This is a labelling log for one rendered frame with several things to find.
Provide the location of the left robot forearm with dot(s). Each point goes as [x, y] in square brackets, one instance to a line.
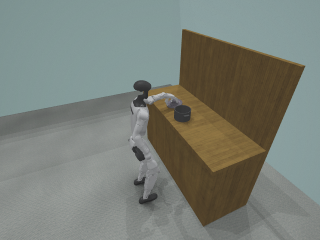
[160, 96]

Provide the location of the left robot hand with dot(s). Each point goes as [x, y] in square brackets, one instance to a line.
[172, 97]

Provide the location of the right robot forearm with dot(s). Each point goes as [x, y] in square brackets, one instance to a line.
[145, 150]

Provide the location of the robot foot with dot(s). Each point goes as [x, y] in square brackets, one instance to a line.
[150, 198]
[137, 182]

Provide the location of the robot left upper arm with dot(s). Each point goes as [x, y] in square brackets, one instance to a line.
[149, 100]

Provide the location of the robot right upper arm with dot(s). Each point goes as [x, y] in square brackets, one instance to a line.
[142, 117]

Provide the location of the right robot hand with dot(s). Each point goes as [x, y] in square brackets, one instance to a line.
[151, 165]

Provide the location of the left robot foot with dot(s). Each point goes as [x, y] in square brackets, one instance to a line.
[137, 182]

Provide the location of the lid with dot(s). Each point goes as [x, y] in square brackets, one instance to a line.
[173, 105]

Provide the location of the pot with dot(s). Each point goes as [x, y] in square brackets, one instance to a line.
[182, 113]

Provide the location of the table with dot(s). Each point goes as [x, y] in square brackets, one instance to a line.
[238, 98]

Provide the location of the right robot foot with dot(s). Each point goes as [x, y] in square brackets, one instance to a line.
[150, 198]

